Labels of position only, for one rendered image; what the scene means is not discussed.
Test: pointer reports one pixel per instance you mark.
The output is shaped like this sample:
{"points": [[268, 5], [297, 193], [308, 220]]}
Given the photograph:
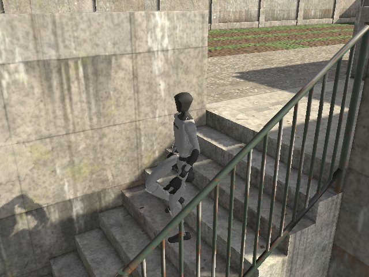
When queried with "stairs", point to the stairs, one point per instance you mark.
{"points": [[126, 229]]}

